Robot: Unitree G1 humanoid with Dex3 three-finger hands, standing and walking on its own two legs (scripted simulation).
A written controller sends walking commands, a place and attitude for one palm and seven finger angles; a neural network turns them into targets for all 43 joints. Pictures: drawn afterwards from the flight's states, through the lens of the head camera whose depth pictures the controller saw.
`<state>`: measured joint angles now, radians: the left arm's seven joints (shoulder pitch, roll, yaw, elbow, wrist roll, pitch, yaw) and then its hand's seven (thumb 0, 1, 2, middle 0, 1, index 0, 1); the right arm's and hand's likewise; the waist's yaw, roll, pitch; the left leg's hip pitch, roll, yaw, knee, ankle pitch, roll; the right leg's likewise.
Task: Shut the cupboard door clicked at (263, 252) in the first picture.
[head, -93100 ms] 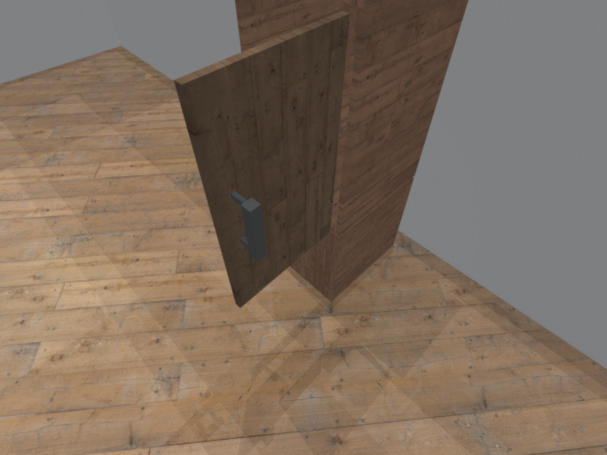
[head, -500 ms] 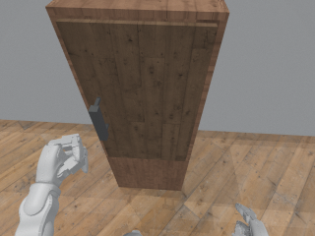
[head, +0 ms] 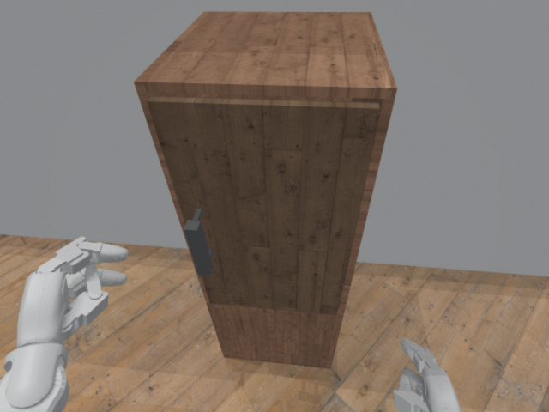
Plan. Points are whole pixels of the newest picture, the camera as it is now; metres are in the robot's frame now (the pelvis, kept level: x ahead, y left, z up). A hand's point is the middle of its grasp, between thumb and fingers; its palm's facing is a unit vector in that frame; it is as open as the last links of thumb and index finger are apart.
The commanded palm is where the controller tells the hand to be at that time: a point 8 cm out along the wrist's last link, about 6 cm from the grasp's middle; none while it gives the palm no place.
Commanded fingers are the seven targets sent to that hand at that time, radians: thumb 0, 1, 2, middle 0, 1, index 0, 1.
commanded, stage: draw the hand back to the body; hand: left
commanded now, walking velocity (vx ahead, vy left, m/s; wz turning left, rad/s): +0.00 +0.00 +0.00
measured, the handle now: (202, 241) +0.44 +0.20 -0.04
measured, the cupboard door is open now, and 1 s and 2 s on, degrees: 0 0 0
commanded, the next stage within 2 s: step back with the hand held close in 0.64 s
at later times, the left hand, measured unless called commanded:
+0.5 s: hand (67, 289) +0.20 +0.26 +0.16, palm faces +0.46 -0.79 -0.40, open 7.3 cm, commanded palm +0.15 +0.29 +0.18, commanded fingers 0.00 0.90 0.90 -0.20 -0.30 -0.20 -0.30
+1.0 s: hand (64, 288) +0.20 +0.25 +0.17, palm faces +0.40 -0.78 -0.48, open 7.4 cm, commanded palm +0.14 +0.29 +0.18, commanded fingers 0.00 0.90 0.90 -0.20 -0.30 -0.20 -0.30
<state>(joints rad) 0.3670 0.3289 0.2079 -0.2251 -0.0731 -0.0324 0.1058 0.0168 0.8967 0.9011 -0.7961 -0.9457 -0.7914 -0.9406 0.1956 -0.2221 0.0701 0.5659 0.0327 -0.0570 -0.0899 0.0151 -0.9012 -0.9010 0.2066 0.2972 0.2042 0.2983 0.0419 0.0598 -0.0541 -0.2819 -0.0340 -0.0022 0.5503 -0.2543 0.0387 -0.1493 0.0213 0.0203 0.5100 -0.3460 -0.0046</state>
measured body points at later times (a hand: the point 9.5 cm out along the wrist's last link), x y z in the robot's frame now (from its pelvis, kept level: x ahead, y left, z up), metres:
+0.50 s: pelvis +0.01 -0.01 +0.01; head -0.01 -0.04 +0.45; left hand +0.17 +0.29 +0.19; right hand +0.20 -0.23 -0.08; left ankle +0.02 +0.09 -0.73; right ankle -0.04 -0.12 -0.73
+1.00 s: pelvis +0.00 -0.01 +0.01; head -0.01 -0.03 +0.46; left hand +0.17 +0.29 +0.19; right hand +0.18 -0.25 -0.08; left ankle +0.02 +0.09 -0.73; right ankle -0.04 -0.12 -0.73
